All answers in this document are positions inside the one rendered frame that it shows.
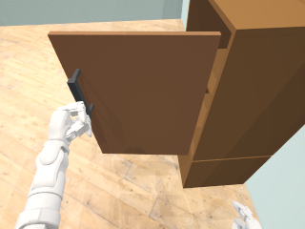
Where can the robot left forearm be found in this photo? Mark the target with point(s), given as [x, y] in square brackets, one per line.
[43, 203]

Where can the robot left hand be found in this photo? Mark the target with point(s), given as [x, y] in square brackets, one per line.
[65, 129]

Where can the handle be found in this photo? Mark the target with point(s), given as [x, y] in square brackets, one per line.
[77, 93]

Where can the cupboard door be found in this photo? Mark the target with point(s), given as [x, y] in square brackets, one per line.
[146, 87]

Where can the robot right hand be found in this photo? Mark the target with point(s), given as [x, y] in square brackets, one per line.
[246, 215]

